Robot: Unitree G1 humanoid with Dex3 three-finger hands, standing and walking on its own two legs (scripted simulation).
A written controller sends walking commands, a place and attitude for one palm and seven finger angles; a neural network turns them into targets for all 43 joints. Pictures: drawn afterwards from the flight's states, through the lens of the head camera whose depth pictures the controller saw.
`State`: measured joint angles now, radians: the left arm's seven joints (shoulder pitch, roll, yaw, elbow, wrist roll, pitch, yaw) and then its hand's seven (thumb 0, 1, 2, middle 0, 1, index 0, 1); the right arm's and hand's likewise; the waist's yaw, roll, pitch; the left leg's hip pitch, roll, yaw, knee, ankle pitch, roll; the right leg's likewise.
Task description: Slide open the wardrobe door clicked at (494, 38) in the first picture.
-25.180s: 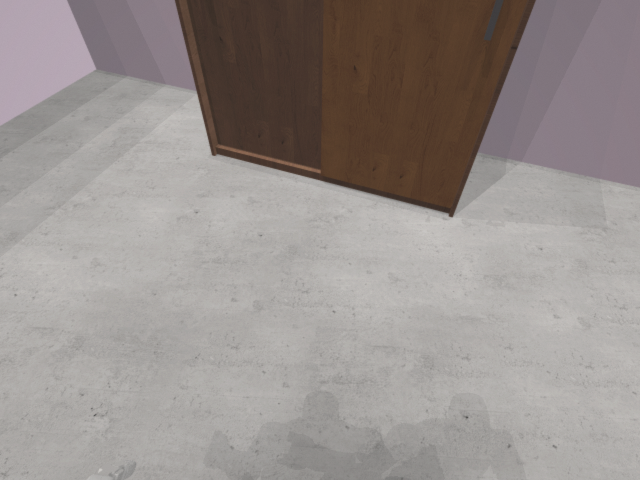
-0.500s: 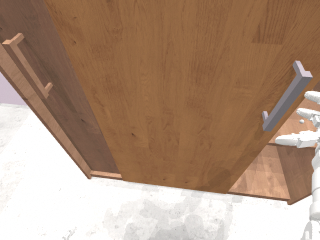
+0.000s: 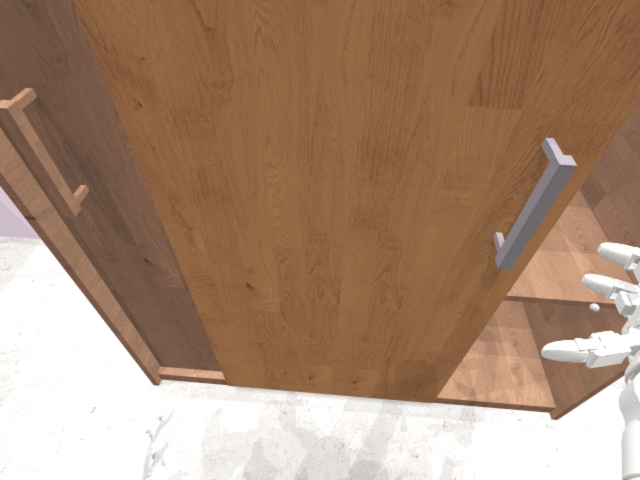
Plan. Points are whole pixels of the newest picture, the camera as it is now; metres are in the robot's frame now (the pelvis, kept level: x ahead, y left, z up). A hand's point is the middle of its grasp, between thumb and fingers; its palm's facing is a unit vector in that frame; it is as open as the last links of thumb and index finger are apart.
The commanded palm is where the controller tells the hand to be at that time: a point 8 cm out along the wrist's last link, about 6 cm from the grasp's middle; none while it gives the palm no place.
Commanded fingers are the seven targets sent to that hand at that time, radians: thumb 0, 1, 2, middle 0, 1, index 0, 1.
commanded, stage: slip the hand off the handle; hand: right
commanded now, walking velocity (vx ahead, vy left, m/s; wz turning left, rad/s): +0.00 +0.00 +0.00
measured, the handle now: (525, 208) +0.45 -0.26 +0.12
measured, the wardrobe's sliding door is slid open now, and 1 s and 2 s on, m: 0.37 0.37 0.37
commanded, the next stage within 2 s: draw the hand back to the body in 0.26 s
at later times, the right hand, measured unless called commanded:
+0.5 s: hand (599, 333) +0.26 -0.28 +0.11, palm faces +0.22 +0.97 -0.05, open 14.7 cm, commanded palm +0.22 -0.33 +0.12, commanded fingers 0.00 0.55 -0.20 0.25 1.15 0.25 1.15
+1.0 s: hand out of the picture +0.22 -0.29 +0.14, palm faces +0.34 +0.91 -0.22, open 14.2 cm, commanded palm +0.17 -0.31 +0.15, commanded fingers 0.00 0.12 -0.41 0.23 0.89 0.23 0.89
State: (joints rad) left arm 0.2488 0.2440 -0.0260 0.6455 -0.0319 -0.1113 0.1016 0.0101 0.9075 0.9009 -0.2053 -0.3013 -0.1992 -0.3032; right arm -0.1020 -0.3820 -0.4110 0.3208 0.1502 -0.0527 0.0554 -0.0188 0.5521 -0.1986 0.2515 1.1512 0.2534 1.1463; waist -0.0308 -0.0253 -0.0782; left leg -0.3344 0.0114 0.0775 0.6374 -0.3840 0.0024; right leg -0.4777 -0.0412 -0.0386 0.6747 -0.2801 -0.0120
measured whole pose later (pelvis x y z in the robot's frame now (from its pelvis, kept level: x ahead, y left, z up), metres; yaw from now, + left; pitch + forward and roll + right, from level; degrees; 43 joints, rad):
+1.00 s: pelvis -0.02 +0.00 +0.01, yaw -1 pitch -1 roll +1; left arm 0.21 0.25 -0.06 0.64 -0.02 -0.27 0.12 0.01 0.91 0.90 -0.20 -0.30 -0.20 -0.30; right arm 0.20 -0.38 -0.39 -0.07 0.22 -0.06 0.11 -0.02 0.42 -0.26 0.25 1.07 0.25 1.07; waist -0.06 -0.04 -0.02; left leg -0.19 0.01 0.09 0.52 -0.32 0.00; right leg -0.33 -0.04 -0.03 0.57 -0.22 -0.01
